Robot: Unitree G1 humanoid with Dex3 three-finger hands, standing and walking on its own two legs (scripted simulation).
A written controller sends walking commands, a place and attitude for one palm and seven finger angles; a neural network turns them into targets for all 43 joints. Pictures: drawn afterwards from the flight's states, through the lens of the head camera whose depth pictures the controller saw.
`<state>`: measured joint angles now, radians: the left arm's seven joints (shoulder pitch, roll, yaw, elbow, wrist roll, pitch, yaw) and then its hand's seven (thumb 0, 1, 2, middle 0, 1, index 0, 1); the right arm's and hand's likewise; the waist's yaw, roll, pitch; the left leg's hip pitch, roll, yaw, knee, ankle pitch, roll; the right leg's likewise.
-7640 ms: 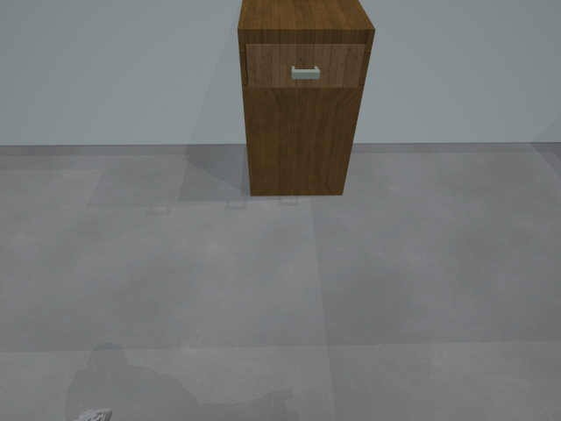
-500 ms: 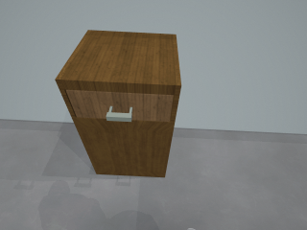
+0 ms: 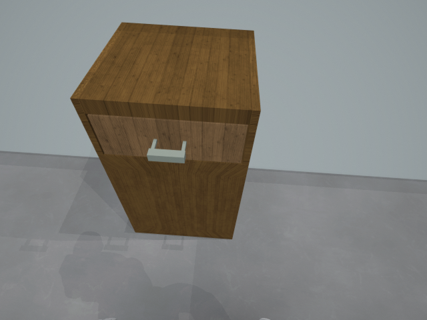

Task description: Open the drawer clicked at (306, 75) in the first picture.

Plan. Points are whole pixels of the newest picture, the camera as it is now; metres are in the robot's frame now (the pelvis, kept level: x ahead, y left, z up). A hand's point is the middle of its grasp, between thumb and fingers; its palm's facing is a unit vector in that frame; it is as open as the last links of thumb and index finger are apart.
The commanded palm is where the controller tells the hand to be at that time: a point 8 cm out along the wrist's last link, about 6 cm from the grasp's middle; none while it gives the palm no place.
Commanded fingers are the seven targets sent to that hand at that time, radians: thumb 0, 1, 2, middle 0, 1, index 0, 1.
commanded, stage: come to a stop and stand still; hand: left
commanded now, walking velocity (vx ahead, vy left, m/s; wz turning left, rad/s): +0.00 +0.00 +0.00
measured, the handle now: (168, 149) +0.55 +0.16 -0.08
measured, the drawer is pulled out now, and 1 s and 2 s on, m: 0.00 0.00 0.00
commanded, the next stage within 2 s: look again from close up in 0.82 s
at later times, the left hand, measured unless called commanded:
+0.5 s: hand out of the picture -0.05 +0.16 -0.16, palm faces +0.02 -0.98 -0.18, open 7.4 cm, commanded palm none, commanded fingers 0.00 0.90 0.90 -0.20 -0.30 -0.20 -0.30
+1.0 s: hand out of the picture -0.05 +0.15 -0.16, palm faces +0.00 -0.99 -0.16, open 7.4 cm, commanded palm none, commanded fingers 0.00 0.90 0.90 -0.20 -0.30 -0.20 -0.30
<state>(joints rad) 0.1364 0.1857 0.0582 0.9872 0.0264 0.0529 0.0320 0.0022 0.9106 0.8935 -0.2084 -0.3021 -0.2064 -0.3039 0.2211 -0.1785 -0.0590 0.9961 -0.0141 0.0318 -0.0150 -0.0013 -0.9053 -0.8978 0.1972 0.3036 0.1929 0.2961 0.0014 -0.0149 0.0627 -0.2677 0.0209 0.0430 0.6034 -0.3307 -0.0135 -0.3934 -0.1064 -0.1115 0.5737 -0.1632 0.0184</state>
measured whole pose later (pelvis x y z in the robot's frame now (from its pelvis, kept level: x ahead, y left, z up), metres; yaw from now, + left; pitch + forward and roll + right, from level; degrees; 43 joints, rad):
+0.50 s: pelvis -0.03 +0.00 +0.02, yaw -1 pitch -2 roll +1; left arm 0.31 0.12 -0.01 1.15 0.01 0.01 0.04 0.01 0.91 0.89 -0.20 -0.30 -0.20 -0.30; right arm 0.26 -0.16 -0.01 1.13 -0.01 0.02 -0.03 0.00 -0.92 -0.90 0.20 0.30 0.19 0.30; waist 0.00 0.02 0.01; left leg -0.19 0.01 0.07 0.39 -0.16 0.01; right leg -0.12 -0.01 -0.04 0.42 -0.27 -0.02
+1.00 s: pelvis -0.03 +0.00 +0.01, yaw -1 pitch +0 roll -2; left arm 0.34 0.09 -0.01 1.12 0.02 -0.03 0.05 0.01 0.91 0.89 -0.20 -0.30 -0.20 -0.30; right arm 0.35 -0.12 0.00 1.12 -0.02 0.02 -0.01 0.00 -0.90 -0.90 0.20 0.30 0.19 0.30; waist -0.02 0.04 0.02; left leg -0.31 0.05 0.03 0.54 -0.24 0.00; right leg -0.18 0.04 -0.06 0.45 -0.27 -0.03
